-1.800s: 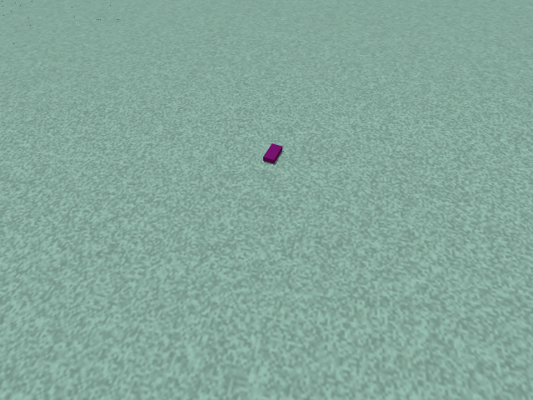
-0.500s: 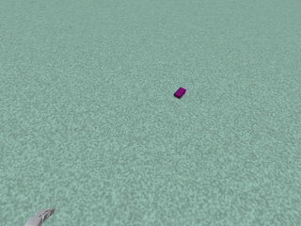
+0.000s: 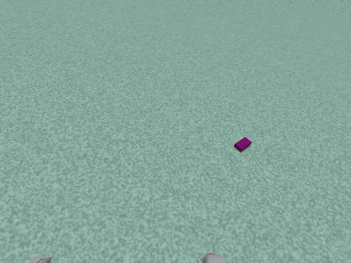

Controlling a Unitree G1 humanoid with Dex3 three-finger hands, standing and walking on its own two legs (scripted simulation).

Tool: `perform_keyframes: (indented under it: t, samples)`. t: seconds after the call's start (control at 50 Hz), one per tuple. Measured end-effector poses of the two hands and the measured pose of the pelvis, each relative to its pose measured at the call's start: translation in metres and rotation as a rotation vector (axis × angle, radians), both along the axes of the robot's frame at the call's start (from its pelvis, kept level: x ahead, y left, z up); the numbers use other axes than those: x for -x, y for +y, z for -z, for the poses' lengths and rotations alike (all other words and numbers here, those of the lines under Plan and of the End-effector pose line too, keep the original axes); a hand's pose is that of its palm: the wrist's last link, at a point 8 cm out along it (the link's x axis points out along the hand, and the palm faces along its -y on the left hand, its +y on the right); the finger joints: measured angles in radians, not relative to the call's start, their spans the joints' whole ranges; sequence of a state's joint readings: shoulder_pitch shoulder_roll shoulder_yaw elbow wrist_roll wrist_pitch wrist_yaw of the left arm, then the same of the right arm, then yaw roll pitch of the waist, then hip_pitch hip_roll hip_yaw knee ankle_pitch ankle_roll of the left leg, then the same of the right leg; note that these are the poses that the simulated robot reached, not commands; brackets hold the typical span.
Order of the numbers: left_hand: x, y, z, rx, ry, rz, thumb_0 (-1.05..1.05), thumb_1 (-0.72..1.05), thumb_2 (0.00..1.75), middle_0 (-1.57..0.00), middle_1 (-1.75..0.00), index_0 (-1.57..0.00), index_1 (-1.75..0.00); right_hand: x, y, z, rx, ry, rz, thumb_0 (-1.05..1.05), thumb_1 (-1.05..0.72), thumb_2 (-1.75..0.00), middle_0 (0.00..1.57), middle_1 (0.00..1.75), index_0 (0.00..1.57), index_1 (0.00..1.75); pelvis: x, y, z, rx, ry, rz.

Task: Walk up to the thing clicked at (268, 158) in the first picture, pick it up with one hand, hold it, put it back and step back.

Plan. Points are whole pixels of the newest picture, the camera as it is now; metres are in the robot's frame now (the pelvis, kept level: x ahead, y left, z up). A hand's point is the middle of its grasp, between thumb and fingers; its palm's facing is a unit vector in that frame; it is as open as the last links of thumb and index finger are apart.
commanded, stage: walk up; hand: left
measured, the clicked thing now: (242, 144) +1.13 -0.60 -0.75
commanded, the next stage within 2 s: none
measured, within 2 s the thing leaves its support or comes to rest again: neither
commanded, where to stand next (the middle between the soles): +0.96 -1.00 m, yaw +40 degrees
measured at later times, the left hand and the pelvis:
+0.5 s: hand out of the picture +0.17 +0.14 -0.18, palm faces +0.24 -0.91 -0.34, open 7.4 cm; pelvis +0.22 -0.14 -0.03, yaw +15 degrees
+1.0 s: hand (195, 196) +0.36 -0.06 -0.15, palm faces +0.41 -0.83 -0.37, open 7.3 cm; pelvis +0.41 -0.35 -0.03, yaw +27 degrees
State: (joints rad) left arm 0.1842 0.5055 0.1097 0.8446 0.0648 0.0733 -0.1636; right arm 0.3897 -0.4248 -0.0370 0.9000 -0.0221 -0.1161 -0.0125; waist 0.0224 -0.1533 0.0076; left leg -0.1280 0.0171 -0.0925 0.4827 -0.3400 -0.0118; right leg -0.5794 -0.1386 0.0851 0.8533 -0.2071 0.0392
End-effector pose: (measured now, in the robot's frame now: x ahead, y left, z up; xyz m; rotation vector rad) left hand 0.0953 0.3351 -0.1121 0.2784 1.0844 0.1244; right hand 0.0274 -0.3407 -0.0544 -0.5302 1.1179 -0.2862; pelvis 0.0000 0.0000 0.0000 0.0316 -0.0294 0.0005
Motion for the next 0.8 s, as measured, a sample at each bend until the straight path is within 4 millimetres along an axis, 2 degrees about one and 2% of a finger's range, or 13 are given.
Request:
perform_keyframes:
  t: [0.06,0.12,0.16,0.22,0.3,0.36,0.42,0.48,0.54,0.68,0.74,0.8]
  samples:
    - [-0.017,-0.019,0.001,-0.040,0.006,-0.049,0.01,0.90,0.90,-0.20,-0.30,-0.21,-0.30,-0.044,-0.033,0.015,0.001,0.008,-0.049,0.01,-0.90,-0.89,0.21,0.30,0.21,0.30,-0.030,-0.031,0.011,-0.015,0.012,-0.028]
    - [-0.036,-0.045,0.002,-0.083,-0.027,-0.096,0.01,0.90,0.90,-0.20,-0.30,-0.21,-0.30,-0.094,-0.072,0.039,0.018,0.032,-0.092,0.01,-0.90,-0.89,0.21,0.30,0.21,0.30,-0.058,-0.061,0.027,0.019,0.016,-0.066]
    - [-0.039,-0.064,-0.003,-0.093,-0.042,-0.126,0.01,0.90,0.90,-0.20,-0.30,-0.21,-0.30,-0.130,-0.086,0.046,0.024,0.048,-0.114,0.01,-0.90,-0.89,0.21,0.30,0.21,0.30,-0.073,-0.075,0.027,0.024,0.018,-0.099]
    - [-0.035,-0.090,-0.014,-0.083,-0.016,-0.186,0.00,0.90,0.90,-0.20,-0.30,-0.21,-0.30,-0.185,-0.088,0.043,-0.010,0.033,-0.167,0.01,-0.90,-0.89,0.20,0.30,0.20,0.30,-0.098,-0.089,0.012,0.021,0.016,-0.142]
    - [-0.026,-0.113,-0.020,-0.080,0.046,-0.260,0.00,0.90,0.90,-0.21,-0.30,-0.21,-0.30,-0.254,-0.083,0.032,-0.057,-0.005,-0.270,0.01,-0.91,-0.89,0.20,0.30,0.20,0.30,-0.133,-0.109,0.001,0.025,0.019,-0.187]
    - [-0.023,-0.126,-0.013,-0.076,0.087,-0.305,0.00,0.90,0.90,-0.21,-0.30,-0.21,-0.30,-0.300,-0.080,0.026,-0.062,-0.018,-0.335,0.01,-0.90,-0.89,0.20,0.30,0.20,0.30,-0.160,-0.122,0.001,0.031,0.017,-0.216]
    - [-0.028,-0.138,0.003,-0.060,0.118,-0.343,0.00,0.90,0.90,-0.21,-0.30,-0.21,-0.30,-0.338,-0.080,0.025,-0.049,-0.040,-0.380,0.01,-0.90,-0.89,0.21,0.30,0.20,0.30,-0.188,-0.132,0.010,0.032,0.010,-0.247]
    - [-0.049,-0.150,0.027,-0.048,0.135,-0.343,0.01,0.90,0.90,-0.20,-0.30,-0.21,-0.30,-0.365,-0.095,0.031,0.000,-0.080,-0.388,0.00,-0.90,-0.89,0.21,0.30,0.21,0.30,-0.213,-0.139,0.029,0.028,0.002,-0.263]
    - [-0.083,-0.169,0.038,-0.022,0.139,-0.309,0.01,0.90,0.90,-0.20,-0.30,-0.21,-0.30,-0.377,-0.116,0.027,0.027,-0.089,-0.340,0.00,-0.90,-0.89,0.21,0.30,0.21,0.30,-0.233,-0.155,0.031,0.007,-0.006,-0.281]
    - [-0.171,-0.206,0.035,-0.006,0.018,-0.282,0.01,0.90,0.90,-0.20,-0.30,-0.21,-0.30,-0.400,-0.183,0.013,0.089,-0.016,-0.343,0.00,-0.90,-0.89,0.21,0.30,0.21,0.30,-0.283,-0.206,0.028,0.016,-0.003,-0.331]
    - [-0.202,-0.223,0.031,-0.031,-0.010,-0.294,0.00,0.90,0.90,-0.20,-0.30,-0.21,-0.30,-0.418,-0.221,0.014,0.110,0.021,-0.351,0.00,-0.90,-0.89,0.21,0.30,0.21,0.30,-0.308,-0.236,0.032,0.024,0.008,-0.358]
    - [-0.229,-0.245,0.027,-0.074,-0.025,-0.318,0.00,0.90,0.90,-0.20,-0.30,-0.21,-0.30,-0.445,-0.266,0.022,0.128,0.051,-0.354,0.01,-0.90,-0.89,0.21,0.30,0.21,0.30,-0.337,-0.272,0.039,0.025,0.021,-0.384]
